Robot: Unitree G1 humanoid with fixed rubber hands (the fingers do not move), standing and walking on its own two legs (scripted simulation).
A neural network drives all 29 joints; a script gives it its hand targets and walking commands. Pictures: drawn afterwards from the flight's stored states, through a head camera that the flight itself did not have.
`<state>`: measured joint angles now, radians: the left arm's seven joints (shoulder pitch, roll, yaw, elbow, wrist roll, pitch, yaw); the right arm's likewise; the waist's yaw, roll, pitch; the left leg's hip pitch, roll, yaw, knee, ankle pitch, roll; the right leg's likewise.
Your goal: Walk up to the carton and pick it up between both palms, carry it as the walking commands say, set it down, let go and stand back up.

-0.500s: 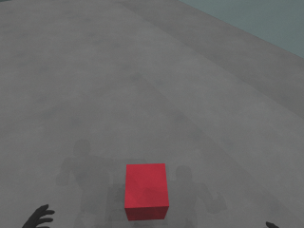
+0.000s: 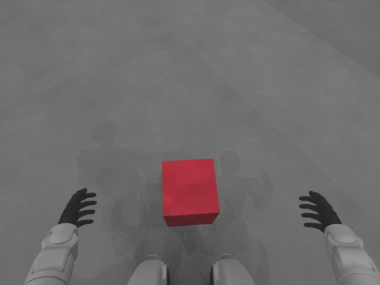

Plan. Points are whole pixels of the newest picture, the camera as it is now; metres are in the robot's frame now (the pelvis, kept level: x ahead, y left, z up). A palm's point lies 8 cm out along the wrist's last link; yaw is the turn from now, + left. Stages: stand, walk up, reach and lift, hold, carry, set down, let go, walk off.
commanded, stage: reach and lift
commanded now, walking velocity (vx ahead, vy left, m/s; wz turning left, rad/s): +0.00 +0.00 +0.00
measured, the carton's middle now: (189, 195) +0.45 +0.00 -0.59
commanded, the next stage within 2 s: none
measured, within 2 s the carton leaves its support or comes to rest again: neither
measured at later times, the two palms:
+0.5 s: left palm (105, 185) +0.36 +0.22 -0.13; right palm (283, 176) +0.38 -0.25 -0.13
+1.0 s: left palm (125, 160) +0.45 +0.19 -0.18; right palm (257, 151) +0.47 -0.20 -0.18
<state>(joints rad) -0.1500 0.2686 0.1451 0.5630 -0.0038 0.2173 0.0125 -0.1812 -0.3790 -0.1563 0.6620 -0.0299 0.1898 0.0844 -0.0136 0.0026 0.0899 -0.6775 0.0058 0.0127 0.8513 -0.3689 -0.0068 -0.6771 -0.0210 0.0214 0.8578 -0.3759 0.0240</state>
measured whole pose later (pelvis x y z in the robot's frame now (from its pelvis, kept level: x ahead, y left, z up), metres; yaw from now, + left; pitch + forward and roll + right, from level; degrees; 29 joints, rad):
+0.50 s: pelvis -0.05 -0.02 -0.05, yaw +1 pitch +29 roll +1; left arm -0.71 0.25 0.25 0.75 -0.01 0.21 0.02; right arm -0.76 -0.30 -0.19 0.81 0.00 0.22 0.02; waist 0.01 -0.01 0.03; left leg -1.19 0.02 -0.02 1.00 -0.31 -0.04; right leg -1.20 -0.01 0.00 1.03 -0.33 0.00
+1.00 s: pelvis -0.04 -0.01 -0.07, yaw +1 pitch +46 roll +0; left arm -1.01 0.15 0.35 0.77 0.04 0.11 0.07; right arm -1.09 -0.28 -0.32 0.90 -0.06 0.09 0.04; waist 0.02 0.00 -0.07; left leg -1.56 0.01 -0.02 1.04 -0.29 -0.03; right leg -1.56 -0.01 0.00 1.06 -0.31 0.01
